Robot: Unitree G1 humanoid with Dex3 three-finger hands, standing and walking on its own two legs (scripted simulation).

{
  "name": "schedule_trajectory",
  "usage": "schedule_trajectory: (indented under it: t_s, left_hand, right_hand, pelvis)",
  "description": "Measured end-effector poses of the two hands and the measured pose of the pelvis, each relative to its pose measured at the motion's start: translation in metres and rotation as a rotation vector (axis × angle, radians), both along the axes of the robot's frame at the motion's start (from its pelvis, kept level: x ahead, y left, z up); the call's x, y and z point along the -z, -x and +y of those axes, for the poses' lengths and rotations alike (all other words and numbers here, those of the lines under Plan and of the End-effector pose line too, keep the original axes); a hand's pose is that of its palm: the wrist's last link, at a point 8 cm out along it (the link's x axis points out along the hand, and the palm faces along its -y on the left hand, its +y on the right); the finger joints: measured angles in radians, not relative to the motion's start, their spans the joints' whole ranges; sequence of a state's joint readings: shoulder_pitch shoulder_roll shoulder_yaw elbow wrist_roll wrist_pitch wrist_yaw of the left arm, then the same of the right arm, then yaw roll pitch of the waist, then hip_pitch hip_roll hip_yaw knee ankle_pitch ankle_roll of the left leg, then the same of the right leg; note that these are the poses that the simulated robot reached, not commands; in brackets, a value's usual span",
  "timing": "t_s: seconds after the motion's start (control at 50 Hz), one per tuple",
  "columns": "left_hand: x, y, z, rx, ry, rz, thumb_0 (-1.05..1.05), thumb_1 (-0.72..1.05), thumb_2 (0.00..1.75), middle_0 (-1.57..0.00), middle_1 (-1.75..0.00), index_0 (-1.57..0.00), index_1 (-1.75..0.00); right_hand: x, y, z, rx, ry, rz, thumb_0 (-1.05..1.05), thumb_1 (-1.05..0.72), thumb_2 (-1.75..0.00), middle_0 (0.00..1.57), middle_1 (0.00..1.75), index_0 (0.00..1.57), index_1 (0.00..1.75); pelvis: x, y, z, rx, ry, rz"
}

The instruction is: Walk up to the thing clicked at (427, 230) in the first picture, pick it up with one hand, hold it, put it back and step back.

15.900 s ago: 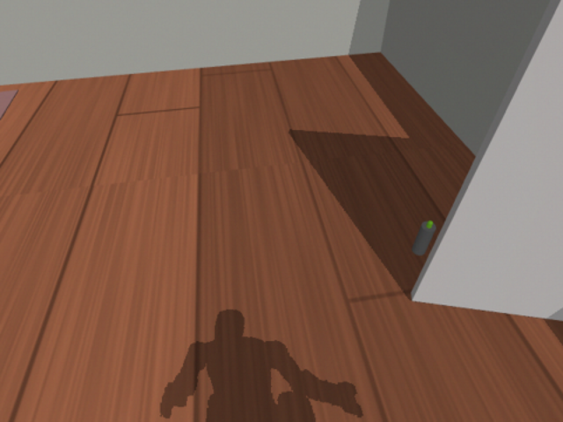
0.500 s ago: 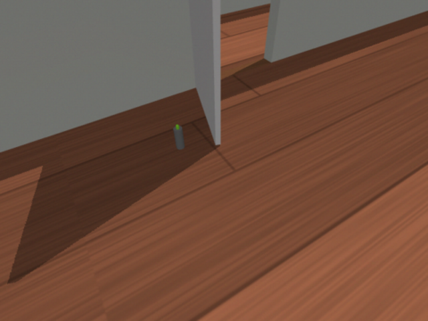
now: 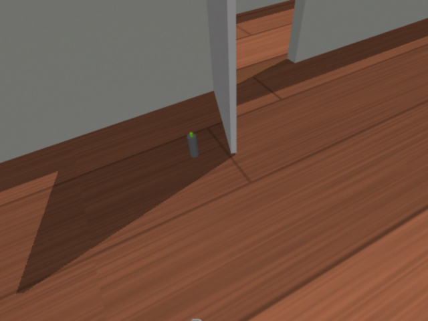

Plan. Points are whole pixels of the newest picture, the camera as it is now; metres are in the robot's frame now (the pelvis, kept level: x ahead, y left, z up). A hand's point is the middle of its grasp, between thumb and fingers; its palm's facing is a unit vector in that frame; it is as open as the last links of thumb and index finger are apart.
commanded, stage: walk up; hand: left
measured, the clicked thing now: (192, 143) +1.30 +0.27 -0.68
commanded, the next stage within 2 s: none
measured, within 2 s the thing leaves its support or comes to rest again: neither
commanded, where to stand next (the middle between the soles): +0.93 +0.05 m, yaw +1 degrees
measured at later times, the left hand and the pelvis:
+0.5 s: hand (112, 253) +0.33 +0.31 -0.14, palm faces -0.05 -0.94 -0.34, open 7.4 cm; pelvis +0.25 +0.04 +0.00, yaw +0 degrees
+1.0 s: hand (135, 196) +0.50 +0.29 -0.14, palm faces +0.03 -0.93 -0.37, open 7.4 cm; pelvis +0.48 +0.02 -0.01, yaw +3 degrees
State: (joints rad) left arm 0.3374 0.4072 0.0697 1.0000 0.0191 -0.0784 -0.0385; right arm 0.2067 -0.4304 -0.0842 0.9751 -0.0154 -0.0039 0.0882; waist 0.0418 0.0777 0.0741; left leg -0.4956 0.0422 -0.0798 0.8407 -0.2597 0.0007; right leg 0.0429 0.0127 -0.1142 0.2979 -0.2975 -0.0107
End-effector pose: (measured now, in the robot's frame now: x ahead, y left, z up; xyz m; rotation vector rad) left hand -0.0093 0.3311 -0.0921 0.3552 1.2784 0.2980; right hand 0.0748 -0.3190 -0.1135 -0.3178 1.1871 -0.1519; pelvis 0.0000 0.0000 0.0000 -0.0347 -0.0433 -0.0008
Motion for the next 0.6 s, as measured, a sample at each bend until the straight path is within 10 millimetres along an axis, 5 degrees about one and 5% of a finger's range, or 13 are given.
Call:
schedule_trajectory:
  t_s: [0.12, 0.22, 0.4, 0.6]
  left_hand:
    - [0.032, -0.052, 0.007, -0.023, 0.053, 0.003, 0.01, 0.90, 0.90, -0.21, -0.30, -0.21, -0.30]
    - [0.055, -0.121, 0.013, -0.015, 0.102, 0.007, 0.01, 0.90, 0.90, -0.20, -0.30, -0.20, -0.30]
    - [0.019, -0.271, 0.020, 0.100, 0.118, -0.164, 0.01, 0.90, 0.90, -0.21, -0.30, -0.20, -0.30]
    - [0.007, -0.393, 0.014, 0.151, 0.033, -0.135, 0.01, 0.90, 0.90, -0.20, -0.30, -0.20, -0.30]
  right_hand:
    - [0.003, -0.095, 0.027, -0.083, 0.009, -0.022, 0.01, -0.90, -0.90, 0.20, 0.30, 0.20, 0.30]
    - [-0.003, -0.167, 0.053, -0.093, 0.027, -0.134, 0.01, -0.90, -0.90, 0.20, 0.30, 0.20, 0.30]
    - [-0.029, -0.204, 0.056, -0.013, 0.041, -0.126, 0.00, -0.90, -0.90, 0.21, 0.30, 0.21, 0.30]
    - [0.005, -0.260, 0.018, 0.054, 0.017, -0.032, 0.01, -0.90, -0.90, 0.21, 0.30, 0.21, 0.31]
  pelvis:
    - [0.017, -0.063, 0.013, -0.036, 0.011, 0.003]
    - [0.025, -0.115, 0.034, -0.037, -0.022, -0.002]
    - [-0.001, -0.202, 0.042, -0.027, -0.035, -0.011]
    - [0.013, -0.311, 0.018, 0.000, -0.069, 0.010]
